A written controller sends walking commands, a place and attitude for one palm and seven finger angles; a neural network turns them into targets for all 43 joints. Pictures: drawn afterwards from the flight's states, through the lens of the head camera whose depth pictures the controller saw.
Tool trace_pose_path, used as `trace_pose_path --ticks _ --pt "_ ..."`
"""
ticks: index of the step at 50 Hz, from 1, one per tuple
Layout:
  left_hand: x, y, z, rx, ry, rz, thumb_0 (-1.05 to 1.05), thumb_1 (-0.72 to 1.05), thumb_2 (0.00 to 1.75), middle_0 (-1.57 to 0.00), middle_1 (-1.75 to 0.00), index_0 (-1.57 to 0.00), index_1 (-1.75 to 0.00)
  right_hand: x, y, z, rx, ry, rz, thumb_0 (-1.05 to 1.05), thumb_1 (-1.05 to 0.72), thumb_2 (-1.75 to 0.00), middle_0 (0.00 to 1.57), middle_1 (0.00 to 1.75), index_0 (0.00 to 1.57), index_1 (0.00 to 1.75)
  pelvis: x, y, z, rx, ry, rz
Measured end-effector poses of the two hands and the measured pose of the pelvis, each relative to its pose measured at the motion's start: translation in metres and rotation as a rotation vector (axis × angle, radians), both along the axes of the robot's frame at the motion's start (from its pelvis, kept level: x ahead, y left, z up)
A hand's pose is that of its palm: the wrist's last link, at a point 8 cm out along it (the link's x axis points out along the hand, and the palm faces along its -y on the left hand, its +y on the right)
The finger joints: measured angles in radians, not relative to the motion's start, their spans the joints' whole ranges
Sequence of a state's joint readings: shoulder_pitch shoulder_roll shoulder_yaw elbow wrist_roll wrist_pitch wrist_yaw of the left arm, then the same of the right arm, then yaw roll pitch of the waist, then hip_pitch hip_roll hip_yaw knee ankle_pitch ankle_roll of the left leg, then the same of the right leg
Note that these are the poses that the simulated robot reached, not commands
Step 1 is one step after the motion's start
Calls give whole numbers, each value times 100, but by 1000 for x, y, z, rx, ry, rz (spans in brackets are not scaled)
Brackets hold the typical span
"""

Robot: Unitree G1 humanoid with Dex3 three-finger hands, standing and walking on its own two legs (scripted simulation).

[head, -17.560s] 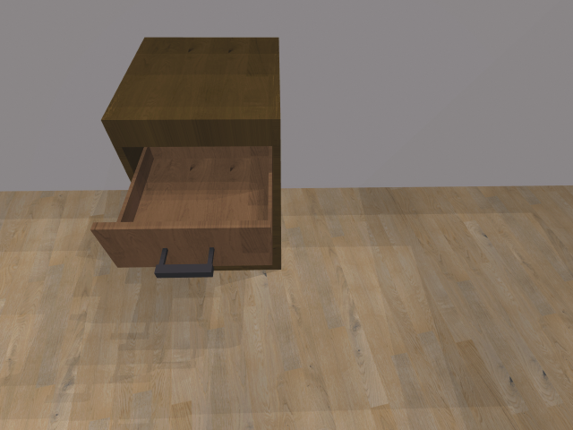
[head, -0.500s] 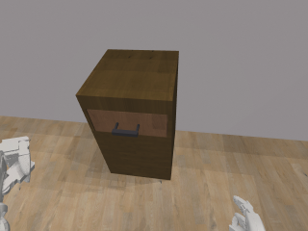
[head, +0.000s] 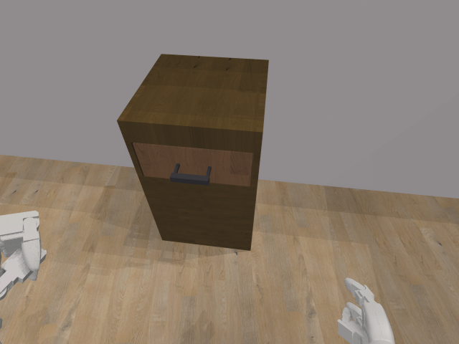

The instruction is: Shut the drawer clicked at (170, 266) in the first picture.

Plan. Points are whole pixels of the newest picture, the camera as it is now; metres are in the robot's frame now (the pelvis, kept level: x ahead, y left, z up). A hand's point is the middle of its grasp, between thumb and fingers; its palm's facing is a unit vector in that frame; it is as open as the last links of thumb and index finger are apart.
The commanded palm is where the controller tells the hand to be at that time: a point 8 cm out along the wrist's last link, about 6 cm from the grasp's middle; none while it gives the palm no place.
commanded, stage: step back with the hand held close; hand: left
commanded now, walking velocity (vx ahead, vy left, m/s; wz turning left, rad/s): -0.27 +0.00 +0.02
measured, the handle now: (191, 173) +0.65 +0.17 -0.20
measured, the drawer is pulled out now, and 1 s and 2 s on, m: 0.00 0.00 0.00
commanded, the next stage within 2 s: stop stepping back and stand still in 1.22 s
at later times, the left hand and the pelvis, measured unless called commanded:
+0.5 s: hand (34, 265) +0.18 +0.25 +0.16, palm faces +0.34 -0.79 -0.50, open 3.3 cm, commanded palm +0.10 +0.29 +0.18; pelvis -0.03 +0.01 -0.01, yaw +1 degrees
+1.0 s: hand (6, 328) +0.11 +0.24 +0.17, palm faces +0.32 -0.81 -0.48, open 3.3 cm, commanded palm +0.03 +0.29 +0.18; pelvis -0.08 +0.00 -0.01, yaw +4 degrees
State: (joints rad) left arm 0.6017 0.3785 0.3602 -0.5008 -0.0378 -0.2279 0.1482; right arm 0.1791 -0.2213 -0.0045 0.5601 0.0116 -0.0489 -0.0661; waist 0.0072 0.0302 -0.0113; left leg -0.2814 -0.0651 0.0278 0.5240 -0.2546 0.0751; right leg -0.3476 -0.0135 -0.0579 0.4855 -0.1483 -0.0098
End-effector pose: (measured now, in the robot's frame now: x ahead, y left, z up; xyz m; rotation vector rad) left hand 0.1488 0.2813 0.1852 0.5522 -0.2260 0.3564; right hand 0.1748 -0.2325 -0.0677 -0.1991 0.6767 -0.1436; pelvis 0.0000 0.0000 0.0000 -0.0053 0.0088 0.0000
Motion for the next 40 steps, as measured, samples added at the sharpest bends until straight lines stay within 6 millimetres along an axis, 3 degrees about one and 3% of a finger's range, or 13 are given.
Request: trace_pose_path --ticks 7,17,28,34,40 --pt "-11 4 -13 -28 -6 -9 2 89 90 -141 -160 -141 -160 -17 6 2 -41 24 33 1 -90 -90 20 30 20 30 -12 4 -3 -16 8 12" --pt "-11 10 5 77 -85 -42 2 89 90 -141 -160 -141 -160 -34 0 -8 -68 78 11 1 -90 -90 20 30 20 30 -17 7 -9 -18 8 25" --pt "-14 6 -4 103 -70 -112 2 89 90 -141 -160 -141 -160 -45 -5 -6 -89 59 -18 1 -90 -90 20 30 20 30 -33 9 -15 -12 15 17" --pt "-26 1 13 139 -146 -91 2 89 90 -141 -160 -141 -160 -48 -6 -10 -84 58 5 1 -90 -90 20 30 20 30 -36 0 -15 -18 28 18" --pt "-34 -16 5 78 -121 -127 2 89 90 -141 -160 -141 -160 -58 -13 -10 -71 80 22 1 -90 -90 20 30 20 30 -55 -11 -11 -26 32 24"
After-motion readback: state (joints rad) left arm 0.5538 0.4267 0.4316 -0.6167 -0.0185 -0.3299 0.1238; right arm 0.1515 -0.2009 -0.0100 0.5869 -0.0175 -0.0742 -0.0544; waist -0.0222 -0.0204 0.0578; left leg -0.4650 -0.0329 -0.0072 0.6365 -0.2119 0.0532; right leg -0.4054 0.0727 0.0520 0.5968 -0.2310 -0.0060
